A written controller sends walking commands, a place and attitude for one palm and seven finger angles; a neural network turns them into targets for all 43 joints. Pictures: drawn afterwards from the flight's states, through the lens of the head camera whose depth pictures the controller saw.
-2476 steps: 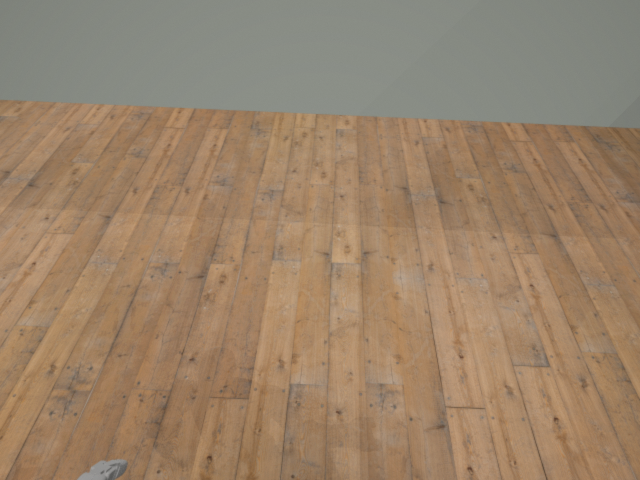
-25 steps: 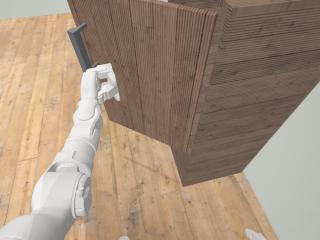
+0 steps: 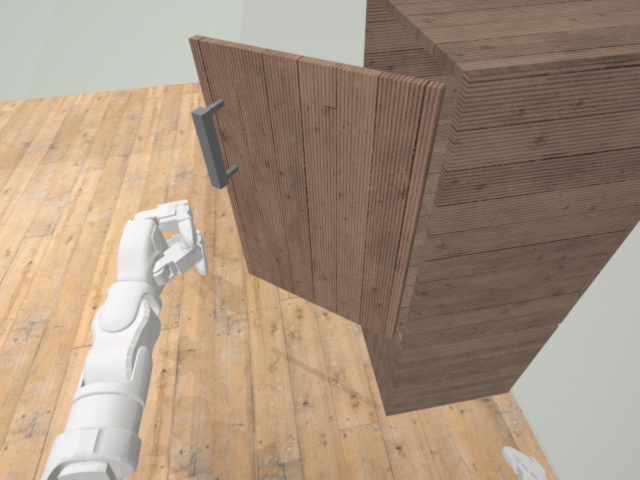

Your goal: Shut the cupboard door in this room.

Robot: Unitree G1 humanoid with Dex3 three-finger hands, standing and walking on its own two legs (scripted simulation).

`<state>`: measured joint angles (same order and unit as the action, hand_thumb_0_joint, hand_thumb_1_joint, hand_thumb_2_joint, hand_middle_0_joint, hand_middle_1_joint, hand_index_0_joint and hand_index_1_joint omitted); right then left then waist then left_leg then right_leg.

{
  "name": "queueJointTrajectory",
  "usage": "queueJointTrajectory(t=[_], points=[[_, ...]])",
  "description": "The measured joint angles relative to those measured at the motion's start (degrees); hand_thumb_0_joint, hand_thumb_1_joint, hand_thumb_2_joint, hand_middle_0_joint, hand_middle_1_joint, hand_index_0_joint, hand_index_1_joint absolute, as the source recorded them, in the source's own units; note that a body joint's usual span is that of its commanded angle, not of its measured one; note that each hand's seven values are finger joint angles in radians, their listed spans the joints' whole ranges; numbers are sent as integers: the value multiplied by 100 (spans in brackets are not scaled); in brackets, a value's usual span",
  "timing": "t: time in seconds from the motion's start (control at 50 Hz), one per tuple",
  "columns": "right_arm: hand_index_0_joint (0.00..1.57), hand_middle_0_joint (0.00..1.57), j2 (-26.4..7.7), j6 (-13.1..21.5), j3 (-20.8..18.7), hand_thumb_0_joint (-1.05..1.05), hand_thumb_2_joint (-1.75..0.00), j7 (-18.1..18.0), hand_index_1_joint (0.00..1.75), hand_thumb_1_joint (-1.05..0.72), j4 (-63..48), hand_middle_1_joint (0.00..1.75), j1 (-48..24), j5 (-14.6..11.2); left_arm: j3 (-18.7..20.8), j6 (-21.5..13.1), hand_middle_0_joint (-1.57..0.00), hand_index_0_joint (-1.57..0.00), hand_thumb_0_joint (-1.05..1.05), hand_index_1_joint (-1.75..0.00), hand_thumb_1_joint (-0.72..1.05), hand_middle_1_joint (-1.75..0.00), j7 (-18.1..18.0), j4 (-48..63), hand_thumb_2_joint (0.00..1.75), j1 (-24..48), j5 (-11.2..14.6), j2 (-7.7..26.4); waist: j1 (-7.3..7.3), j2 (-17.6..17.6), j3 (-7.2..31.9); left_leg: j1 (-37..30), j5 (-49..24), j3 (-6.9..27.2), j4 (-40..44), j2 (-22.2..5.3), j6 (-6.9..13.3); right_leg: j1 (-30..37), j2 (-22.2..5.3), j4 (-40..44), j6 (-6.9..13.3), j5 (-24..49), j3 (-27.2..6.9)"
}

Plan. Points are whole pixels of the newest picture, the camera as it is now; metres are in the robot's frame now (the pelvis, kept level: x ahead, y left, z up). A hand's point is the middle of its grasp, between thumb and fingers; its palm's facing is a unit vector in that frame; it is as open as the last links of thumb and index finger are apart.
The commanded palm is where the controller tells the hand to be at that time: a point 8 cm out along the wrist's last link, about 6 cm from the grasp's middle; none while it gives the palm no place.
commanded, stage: draw the hand back to the body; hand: left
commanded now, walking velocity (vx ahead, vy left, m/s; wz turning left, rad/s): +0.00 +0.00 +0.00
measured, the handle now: (219, 145) +0.65 +0.21 +0.10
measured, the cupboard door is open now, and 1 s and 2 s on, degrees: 50 50 50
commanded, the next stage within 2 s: step back with the hand held close in 1.10 s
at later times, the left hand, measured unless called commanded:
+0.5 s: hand (87, 311) +0.25 +0.24 +0.16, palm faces +0.37 -0.87 -0.32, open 4.4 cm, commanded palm +0.20 +0.28 +0.18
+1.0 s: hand (36, 340) +0.21 +0.27 +0.17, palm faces +0.49 -0.77 -0.40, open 7.4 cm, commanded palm +0.16 +0.30 +0.19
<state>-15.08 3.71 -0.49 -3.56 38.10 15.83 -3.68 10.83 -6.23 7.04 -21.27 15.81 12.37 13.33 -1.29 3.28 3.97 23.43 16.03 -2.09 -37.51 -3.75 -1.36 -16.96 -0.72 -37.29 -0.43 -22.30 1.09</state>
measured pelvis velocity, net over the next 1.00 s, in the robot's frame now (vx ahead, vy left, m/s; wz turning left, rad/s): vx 0.03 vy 0.00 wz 0.02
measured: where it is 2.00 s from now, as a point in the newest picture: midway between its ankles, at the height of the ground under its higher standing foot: outside the picture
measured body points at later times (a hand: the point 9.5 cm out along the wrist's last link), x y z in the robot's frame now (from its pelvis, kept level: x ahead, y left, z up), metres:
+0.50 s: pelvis +0.01 +0.01 +0.02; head -0.01 -0.02 +0.47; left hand +0.22 +0.29 +0.18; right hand +0.20 -0.20 -0.08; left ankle +0.04 +0.14 -0.72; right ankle -0.03 -0.12 -0.72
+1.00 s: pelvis +0.03 +0.00 +0.02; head +0.01 -0.03 +0.47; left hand +0.18 +0.31 +0.19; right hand +0.23 -0.22 -0.07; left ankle +0.04 +0.14 -0.72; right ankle -0.03 -0.12 -0.72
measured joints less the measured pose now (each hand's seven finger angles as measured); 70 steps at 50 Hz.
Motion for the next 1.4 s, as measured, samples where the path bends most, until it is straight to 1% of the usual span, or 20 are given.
queueJointTrajectory(t=[0.04,0.06,0.1,0.14,0.2,0.26,0.36,0.46,0.56,0.76,0.82,0.92,1.08,1.24,1.32,1.4], points=[[20,20,-3,44,46,2,-90,-29,30,-90,-76,29,-192,-23,-15,168,-127,-127,2,-147,90,-147,79,243,90,-190,56,16,64,-7,-5,-98,-31,13,59,29,9,104,-25,49,-11,18,18],[20,20,8,53,65,2,-90,-54,30,-90,-125,29,-296,-16,-74,213,-126,-126,2,-146,90,-146,-25,422,90,-314,-70,42,88,-12,-40,-176,-54,16,109,44,13,181,-38,92,-17,34,23],[20,20,47,57,103,2,-90,-111,30,-90,-234,29,-492,29,-214,209,-123,-123,2,-142,90,-142,-361,843,90,-642,-358,93,119,-11,-116,-359,-131,11,277,68,11,361,-57,252,-29,103,26],[20,20,93,39,148,2,-90,-147,30,-90,-332,29,-639,65,-318,197,-119,-120,2,-138,89,-138,-645,1224,90,-967,-554,116,163,-17,-183,-540,-224,3,477,92,23,537,-74,444,-38,194,27],[20,20,163,-5,221,1,-90,-161,30,-90,-406,29,-782,117,-384,202,-113,-113,2,-131,89,-131,-918,1658,90,-1347,-733,122,251,-44,-286,-792,-352,-1,756,116,36,790,-88,723,-41,325,37],[20,20,222,-44,291,1,-90,-152,30,-90,-418,30,-839,158,-370,222,-106,-106,2,-123,89,-123,-1072,1986,90,-1658,-824,144,326,-47,-382,-1010,-446,0,981,130,38,1021,-93,975,-44,435,49],[20,20,303,-89,367,1,-90,-131,30,-90,-349,30,-785,222,-202,244,-93,-93,2,-109,89,-109,-1200,2485,90,-2148,-880,232,388,-8,-483,-1261,-532,-7,1231,152,41,1286,-107,1259,-53,540,55],[21,20,332,-138,367,1,-90,-104,30,-90,-234,30,-626,266,83,239,-79,-79,2,-94,89,-94,-1246,2984,90,-2717,-882,341,386,45,-499,-1383,-534,-26,1335,167,44,1407,-121,1375,-62,553,45],[21,20,290,-157,283,2,-90,-95,30,-90,-138,30,-467,275,391,222,-66,-66,2,-79,89,-79,-1270,3465,90,-3366,-874,445,375,82,-471,-1432,-476,-46,1334,167,42,1457,-125,1391,-66,511,27],[20,20,161,19,72,2,-90,-147,30,-90,-95,30,-380,261,955,99,-39,-39,2,-49,89,-49,-1341,4155,90,-4378,-857,638,424,99,-405,-1444,-366,-38,1266,155,21,1488,-115,1357,-52,414,36],[20,20,131,95,36,2,-90,-164,30,-90,-106,30,-404,258,1008,62,-32,-32,2,-42,89,-42,-1369,4203,90,-4446,-868,627,474,113,-401,-1444,-352,-18,1254,159,17,1501,-116,1353,-50,395,56],[20,20,125,148,43,2,-90,-185,30,-90,-110,30,-514,270,922,95,-25,-25,2,-35,89,-35,-1381,4076,90,-4227,-887,505,532,105,-425,-1442,-374,16,1283,175,12,1495,-127,1339,-40,379,91],[20,20,253,152,120,2,-90,-161,30,-90,-195,30,-595,297,854,141,-21,-22,2,-31,89,-31,-1326,4195,90,-4248,-877,544,491,44,-401,-1469,-346,6,1295,139,-23,1518,-93,1361,-11,364,79],[20,20,270,84,133,2,-90,-149,30,-90,-190,30,-538,299,939,156,-21,-21,2,-30,89,-30,-1307,4227,89,-4280,-857,613,484,65,-412,-1476,-336,-4,1316,133,-28,1522,-87,1388,-9,360,70],[21,20,189,-144,108,2,-90,-135,30,-90,-221,30,-571,301,1070,17,-21,-21,2,-30,88,-30,-1272,4241,89,-4270,-878,750,361,136,-352,-1069,-257,104,984,82,29,1312,-27,1380,-23,394,175],[21,20,110,-421,18,2,-90,-160,30,-90,-329,30,-635,258,1137,-46,-21,-21,2,-30,89,-30,-1282,4415,89,-4436,-870,916,256,111,-368,-804,-239,70,852,103,40,1015,-66,1194,-72,377,161]])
